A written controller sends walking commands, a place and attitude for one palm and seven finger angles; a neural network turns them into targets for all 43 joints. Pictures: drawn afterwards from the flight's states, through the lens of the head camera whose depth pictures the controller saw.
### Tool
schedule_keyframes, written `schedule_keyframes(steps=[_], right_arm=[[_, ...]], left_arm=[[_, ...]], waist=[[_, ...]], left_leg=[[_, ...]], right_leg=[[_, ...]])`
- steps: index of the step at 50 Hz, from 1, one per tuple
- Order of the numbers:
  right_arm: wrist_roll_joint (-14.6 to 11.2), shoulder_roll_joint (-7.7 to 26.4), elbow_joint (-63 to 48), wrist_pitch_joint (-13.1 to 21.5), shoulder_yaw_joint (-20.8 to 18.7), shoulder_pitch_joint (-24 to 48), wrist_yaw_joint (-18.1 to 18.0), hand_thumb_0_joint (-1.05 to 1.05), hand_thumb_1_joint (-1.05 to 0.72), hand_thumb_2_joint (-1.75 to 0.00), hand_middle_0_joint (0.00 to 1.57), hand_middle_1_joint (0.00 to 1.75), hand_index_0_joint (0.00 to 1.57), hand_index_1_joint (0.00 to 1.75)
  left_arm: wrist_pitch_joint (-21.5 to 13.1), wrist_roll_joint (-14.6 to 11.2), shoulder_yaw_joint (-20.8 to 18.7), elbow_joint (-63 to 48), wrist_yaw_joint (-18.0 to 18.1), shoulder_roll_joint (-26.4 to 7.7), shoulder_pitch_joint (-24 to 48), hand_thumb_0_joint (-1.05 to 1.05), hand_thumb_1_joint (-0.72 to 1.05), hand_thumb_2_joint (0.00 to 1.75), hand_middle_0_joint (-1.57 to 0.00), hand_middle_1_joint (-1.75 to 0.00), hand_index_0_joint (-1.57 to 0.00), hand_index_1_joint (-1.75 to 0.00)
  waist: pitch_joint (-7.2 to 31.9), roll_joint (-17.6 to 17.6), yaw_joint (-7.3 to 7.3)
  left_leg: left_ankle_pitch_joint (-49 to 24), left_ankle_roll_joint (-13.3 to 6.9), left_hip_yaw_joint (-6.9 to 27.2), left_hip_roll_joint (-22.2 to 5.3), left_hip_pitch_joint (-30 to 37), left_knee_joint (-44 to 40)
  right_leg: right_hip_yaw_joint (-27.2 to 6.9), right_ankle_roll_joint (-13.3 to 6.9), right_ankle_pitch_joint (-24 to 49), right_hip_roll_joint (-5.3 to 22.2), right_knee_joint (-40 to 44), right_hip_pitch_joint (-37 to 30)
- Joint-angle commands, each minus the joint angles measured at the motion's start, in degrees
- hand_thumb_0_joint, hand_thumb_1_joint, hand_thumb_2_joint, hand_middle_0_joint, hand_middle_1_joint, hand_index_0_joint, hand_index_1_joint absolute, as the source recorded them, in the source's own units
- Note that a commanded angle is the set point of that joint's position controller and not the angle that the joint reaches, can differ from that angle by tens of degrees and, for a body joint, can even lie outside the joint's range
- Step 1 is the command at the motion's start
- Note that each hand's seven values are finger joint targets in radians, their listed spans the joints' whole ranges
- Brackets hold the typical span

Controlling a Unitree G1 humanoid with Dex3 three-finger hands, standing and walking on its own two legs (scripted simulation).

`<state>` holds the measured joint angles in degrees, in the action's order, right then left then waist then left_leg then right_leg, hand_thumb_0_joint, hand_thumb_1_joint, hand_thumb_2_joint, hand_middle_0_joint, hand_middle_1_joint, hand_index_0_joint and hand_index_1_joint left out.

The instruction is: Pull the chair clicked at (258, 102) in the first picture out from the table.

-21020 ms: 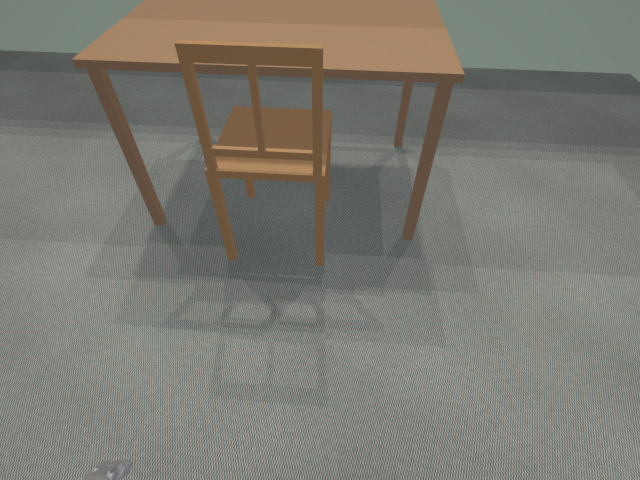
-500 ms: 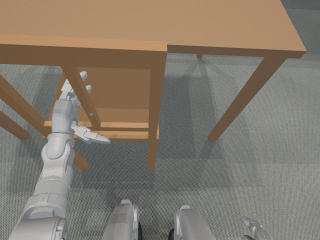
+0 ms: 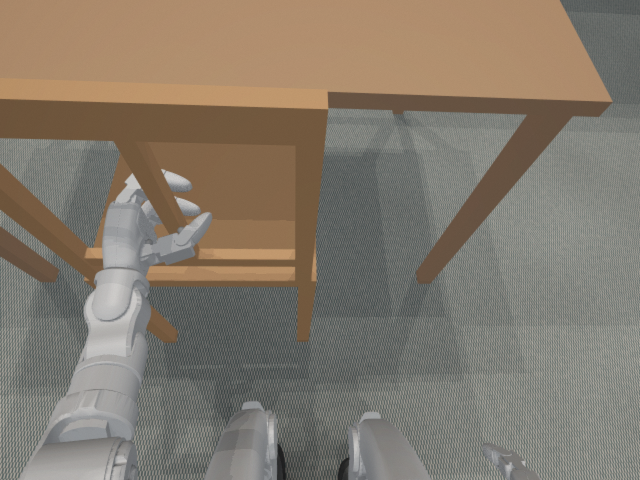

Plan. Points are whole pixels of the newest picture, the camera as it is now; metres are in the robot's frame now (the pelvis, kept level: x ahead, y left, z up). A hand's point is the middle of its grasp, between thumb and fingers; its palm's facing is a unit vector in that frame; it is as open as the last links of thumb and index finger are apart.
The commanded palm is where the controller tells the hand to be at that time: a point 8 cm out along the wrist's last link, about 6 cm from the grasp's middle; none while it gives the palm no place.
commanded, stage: hook a spindle and tug to test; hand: left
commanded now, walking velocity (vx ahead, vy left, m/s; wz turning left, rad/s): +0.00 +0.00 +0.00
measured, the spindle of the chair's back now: (167, 207) +0.44 +0.19 +0.02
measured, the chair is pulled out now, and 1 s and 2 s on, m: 0.00 0.06 0.17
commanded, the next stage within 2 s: step backward, pulling the chair out in 0.72 s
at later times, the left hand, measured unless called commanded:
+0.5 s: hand (180, 251) +0.38 +0.17 +0.02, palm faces +0.02 -1.00 -0.03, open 5.3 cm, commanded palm +0.35 +0.22 +0.02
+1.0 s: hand (175, 265) +0.36 +0.17 +0.04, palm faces +0.13 -0.99 -0.09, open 5.3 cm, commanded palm +0.35 +0.22 +0.03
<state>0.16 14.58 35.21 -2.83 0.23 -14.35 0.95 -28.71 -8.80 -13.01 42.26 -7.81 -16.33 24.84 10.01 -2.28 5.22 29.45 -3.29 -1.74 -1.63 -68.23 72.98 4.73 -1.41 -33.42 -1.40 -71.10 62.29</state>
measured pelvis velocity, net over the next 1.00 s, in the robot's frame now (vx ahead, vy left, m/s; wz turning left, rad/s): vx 0.02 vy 0.00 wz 0.00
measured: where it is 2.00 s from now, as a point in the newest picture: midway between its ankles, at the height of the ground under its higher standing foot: outside the picture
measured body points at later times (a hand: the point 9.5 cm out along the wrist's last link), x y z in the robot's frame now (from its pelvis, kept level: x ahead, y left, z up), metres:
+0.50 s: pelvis +0.01 +0.00 +0.01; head +0.13 +0.01 +0.44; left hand +0.38 +0.22 +0.03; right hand +0.12 -0.26 -0.11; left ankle +0.04 +0.08 -0.62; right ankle +0.00 -0.11 -0.62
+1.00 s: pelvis +0.02 +0.00 +0.06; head +0.10 +0.00 +0.51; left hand +0.35 +0.22 +0.04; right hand +0.13 -0.24 -0.05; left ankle +0.04 +0.09 -0.62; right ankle +0.00 -0.11 -0.62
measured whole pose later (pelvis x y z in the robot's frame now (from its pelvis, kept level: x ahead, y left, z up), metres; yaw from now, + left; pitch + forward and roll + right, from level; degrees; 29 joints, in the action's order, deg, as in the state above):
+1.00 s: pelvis +0.02 +0.00 +0.06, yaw +0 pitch +15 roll -2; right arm -3.2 12.5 30.8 -7.3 2.0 -14.6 -4.5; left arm -12.7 -7.9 -6.4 34.2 3.4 -11.6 10.5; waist 5.8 -2.4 3.9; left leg 23.7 -3.3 -3.4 -0.6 -45.7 54.1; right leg 2.4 -0.9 -26.6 -1.2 -52.6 40.9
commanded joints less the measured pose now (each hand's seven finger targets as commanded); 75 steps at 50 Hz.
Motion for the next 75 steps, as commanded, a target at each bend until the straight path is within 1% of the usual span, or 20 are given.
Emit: schedule_keyframes(steps=[1, 15, 23, 32, 39, 41, 42, 43, 44, 46, 47, 49, 54, 57, 59, 63, 67, 69, 72, 75], right_arm=[[-0.32, 9.27, -5.42, 1.59, -3.33, -4.16, -0.78, 0.00, -0.90, -0.90, 0.20, 0.30, 0.20, 0.30], [-0.52, 8.51, -7.87, 1.60, -3.53, -3.10, 0.27, 0.00, -0.90, -0.90, 0.20, 0.30, 0.20, 0.30], [-0.48, 8.17, -8.26, 2.14, -3.67, -1.92, 0.23, 0.00, -0.90, -0.90, 0.20, 0.30, 0.20, 0.30], [-0.47, 8.30, -8.21, 2.93, -3.71, -0.80, -0.46, 0.00, -0.90, -0.90, 0.20, 0.30, 0.20, 0.30], [-0.61, 8.52, -7.66, 3.27, -3.35, -0.24, -1.32, 0.00, -0.90, -0.90, 0.20, 0.30, 0.20, 0.30], [-0.62, 8.10, -7.90, 3.60, -3.30, 0.21, -1.22, 0.00, -0.90, -0.90, 0.20, 0.30, 0.20, 0.30], [-3.24, 7.34, -12.62, -0.35, -3.09, -3.36, -3.22, 0.00, -0.90, -0.90, 0.20, 0.30, 0.20, 0.30], [-3.37, 6.54, -13.95, -0.79, -2.90, -3.26, -4.60, 0.00, -0.90, -0.90, 0.20, 0.30, 0.20, 0.30], [-3.39, 7.03, -14.01, -0.74, -2.80, -3.91, -5.28, 0.00, -0.90, -0.90, 0.20, 0.30, 0.20, 0.30], [-3.58, 6.51, -12.43, -2.44, -1.70, -0.71, -6.19, 0.00, -0.90, -0.90, 0.20, 0.30, 0.20, 0.30], [-3.71, 6.27, -11.47, -3.14, -1.45, -0.46, -6.67, 0.00, -0.90, -0.90, 0.20, 0.30, 0.20, 0.30], [-3.56, 7.18, -9.21, -3.55, -1.24, -1.58, -7.48, 0.00, -0.90, -0.90, 0.20, 0.30, 0.20, 0.30], [-2.91, 7.92, -5.34, -3.25, -1.81, -3.11, -8.62, 0.00, -0.90, -0.90, 0.20, 0.30, 0.20, 0.30], [-2.43, 7.32, -4.47, -3.55, -2.01, -3.20, -8.36, 0.00, -0.90, -0.90, 0.20, 0.30, 0.20, 0.30], [-2.22, 7.51, -4.46, -3.61, -2.48, -2.64, -8.10, 0.00, -0.90, -0.90, 0.20, 0.30, 0.20, 0.30], [-1.57, 6.85, -5.59, -3.37, -2.45, 0.00, -7.30, 0.00, -0.90, -0.90, 0.20, 0.30, 0.20, 0.30], [-1.68, 6.90, -6.17, -2.59, -2.67, 1.09, -7.25, 0.00, -0.90, -0.90, 0.20, 0.30, 0.20, 0.30], [-1.82, 7.24, -5.94, -2.16, -2.99, 0.72, -7.66, 0.00, -0.90, -0.90, 0.20, 0.30, 0.20, 0.30], [-2.27, 6.46, -4.68, -1.23, -3.02, 0.32, -8.09, 0.00, -0.90, -0.90, 0.20, 0.30, 0.20, 0.30], [-2.56, 6.55, -2.55, -0.50, -3.21, -0.31, -8.35, 0.00, -0.90, -0.90, 0.20, 0.30, 0.20, 0.30]], left_arm=[[-3.73, -0.33, -1.78, -11.52, -0.87, -9.66, 15.99, 0.00, 0.90, 0.90, -0.50, -1.45, -0.50, -1.45], [-3.25, -1.39, -1.27, -18.57, -0.89, -7.84, 1.83, 0.00, 0.90, 0.90, -0.50, -1.45, -0.50, -1.45], [-4.25, -2.29, 0.01, -23.23, -0.38, -5.82, -2.21, 0.00, 0.90, 0.90, -0.50, -1.45, -0.50, -1.45], [-4.25, -2.43, 0.84, -24.71, -0.58, -5.00, -3.75, 0.00, 0.90, 0.90, -0.50, -1.45, -0.50, -1.45], [-3.78, -2.07, 0.00, -22.50, -1.16, -6.66, 1.64, 0.00, 0.90, 0.90, -0.50, -1.45, -0.50, -1.45], [-3.67, -2.19, 4.32, -25.81, -1.40, -2.76, 4.61, 0.00, 0.90, 0.90, -0.50, -1.45, -0.50, -1.45], [2.17, 4.51, -4.84, -38.80, 6.62, -23.04, 11.63, 0.00, 0.90, 0.90, -0.50, -1.45, -0.50, -1.45], [5.80, 4.59, -1.09, -39.52, 9.74, -17.06, 8.47, 0.00, 0.90, 0.90, -0.50, -1.45, -0.50, -1.45], [8.14, 4.30, -0.36, -39.03, 11.27, -15.06, 5.06, 0.00, 0.90, 0.90, -0.50, -1.45, -0.50, -1.45], [13.76, 5.21, 4.07, -26.32, 12.62, -8.55, -4.60, 0.00, 0.90, 0.90, -0.50, -1.45, -0.50, -1.45], [15.78, 5.19, 6.18, -21.21, 13.10, -6.09, -5.30, 0.00, 0.90, 0.90, -0.50, -1.45, -0.50, -1.45], [17.32, 5.83, 7.78, -14.03, 14.33, -5.30, 0.22, 0.00, 0.90, 0.90, -0.50, -1.45, -0.50, -1.45], [15.04, 7.09, 8.40, -3.83, 14.73, -5.93, 9.35, 0.00, 0.90, 0.90, -0.50, -1.45, -0.50, -1.45], [14.52, 6.81, 11.20, 0.63, 13.37, -2.41, 8.84, 0.00, 0.90, 0.90, -0.50, -1.45, -0.50, -1.45], [14.28, 6.72, 10.35, 1.92, 12.94, -3.16, 7.71, 0.00, 0.90, 0.90, -0.50, -1.45, -0.50, -1.45], [13.45, 6.03, 10.31, 0.25, 12.15, -2.12, 4.26, 0.00, 0.90, 0.90, -0.50, -1.45, -0.50, -1.45], [13.00, 5.73, 9.72, -2.22, 12.12, -2.08, 1.06, 0.00, 0.90, 0.90, -0.50, -1.45, -0.50, -1.45], [13.01, 5.87, 8.71, -2.48, 12.57, -3.73, 1.04, 0.00, 0.90, 0.90, -0.50, -1.45, -0.50, -1.45], [12.55, 5.86, 11.52, -2.05, 13.07, -1.93, 4.82, 0.00, 0.90, 0.90, -0.50, -1.45, -0.50, -1.45], [12.45, 6.41, 11.37, 1.05, 14.31, -3.85, 7.52, 0.00, 0.90, 0.90, -0.50, -1.45, -0.50, -1.45]], waist=[[25.22, -2.68, 0.67], [26.08, -2.73, -1.71], [23.27, -1.68, -1.17], [22.95, -0.92, -1.13], [22.05, -1.28, -0.52], [24.05, -3.98, 0.10], [39.29, -9.38, -4.42], [35.68, -11.98, -3.17], [34.33, -9.36, -2.96], [23.00, -7.61, -2.77], [16.54, -2.69, -2.48], [11.27, 4.38, -1.70], [9.33, -4.20, -2.11], [9.51, -7.33, -1.98], [9.57, -7.82, -2.35], [7.23, -9.05, -3.33], [7.22, -4.29, -3.76], [7.70, -1.85, -3.51], [6.95, 2.30, -2.49], [5.45, 3.80, -1.99]], left_leg=[[-20.10, 2.18, 5.88, 0.34, 26.07, -7.79], [-25.94, 2.22, 4.83, 0.31, 27.43, -8.77], [-24.69, 2.20, 4.75, 0.23, 27.20, -9.03], [-23.01, 2.25, 5.15, 0.31, 26.59, -8.64], [-18.80, 1.92, 5.16, 0.64, 23.88, -7.77], [-19.35, 2.19, 5.63, 0.47, 27.38, -8.16], [-20.92, 1.32, 4.83, -0.83, 47.38, -20.82], [-23.70, 1.28, 4.38, 0.41, 51.25, -22.96], [-26.28, 1.32, 5.22, -0.06, 51.14, -23.51], [-22.87, 1.21, 7.84, -2.38, 44.03, -28.64], [-19.83, 0.12, 7.42, -2.91, 39.52, -29.43], [-20.25, -0.01, 6.27, -3.33, 37.80, -30.62], [-37.84, -0.57, 8.53, -6.89, 49.41, -36.10], [-46.44, -1.00, 11.38, -9.45, 55.29, -38.73], [-48.72, -1.63, 13.02, -11.00, 57.48, -40.58], [-42.35, -2.41, 13.68, -13.12, 55.73, -44.76], [-35.68, -2.19, 11.76, -12.83, 51.85, -44.59], [-31.62, -1.07, 9.89, -11.51, 50.03, -43.73], [-23.92, 1.07, 6.29, -7.94, 51.19, -41.08], [-14.44, 3.24, 3.04, -3.57, 52.69, -37.08]], right_leg=[[-2.81, -0.17, 18.22, -0.80, 9.13, -5.78], [-2.82, -0.17, 24.32, -0.95, 9.23, -10.71], [-2.75, 0.04, 23.53, -1.01, 9.66, -10.31], [-2.58, 0.06, 21.97, -0.68, 9.21, -9.29], [-3.09, 0.01, 18.61, -0.71, 9.02, -7.80], [-2.63, 0.00, 18.00, -0.50, 9.15, -6.37], [-9.20, -0.50, 20.73, 3.52, 19.89, -31.33], [-7.98, -0.26, 27.98, 2.92, 23.22, -32.37], [-6.89, 0.18, 31.88, 2.82, 23.54, -31.69], [-6.15, 0.32, 27.19, 2.99, 24.33, -29.40], [-6.87, 1.56, 26.70, 3.20, 26.17, -30.90], [-7.99, 3.28, 31.26, 4.62, 30.43, -34.06], [-7.33, 3.66, 36.35, 4.77, 33.02, -36.45], [-5.99, 2.27, 30.43, 3.57, 32.44, -37.20], [-5.89, 1.66, 24.76, 2.91, 31.99, -38.26], [-5.88, 1.07, 17.13, 2.85, 32.41, -40.72], [-6.67, 0.73, 24.18, 3.35, 36.27, -46.87], [-8.37, 0.50, 29.49, 4.55, 38.13, -49.32], [-12.74, -0.03, 33.00, 7.98, 43.56, -47.52], [-18.91, -1.27, 29.66, 13.58, 50.14, -43.94]])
